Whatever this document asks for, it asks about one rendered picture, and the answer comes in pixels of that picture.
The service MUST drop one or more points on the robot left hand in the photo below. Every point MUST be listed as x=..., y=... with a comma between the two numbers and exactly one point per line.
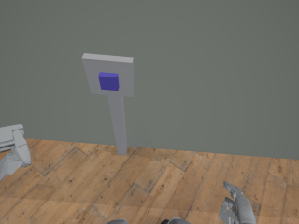
x=11, y=138

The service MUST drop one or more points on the robot right hand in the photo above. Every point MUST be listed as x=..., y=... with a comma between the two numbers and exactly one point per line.
x=241, y=209

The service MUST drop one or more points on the button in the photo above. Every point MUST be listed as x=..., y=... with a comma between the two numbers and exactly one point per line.
x=109, y=81

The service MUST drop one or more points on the panel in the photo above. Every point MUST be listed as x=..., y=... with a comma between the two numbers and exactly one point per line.
x=124, y=67

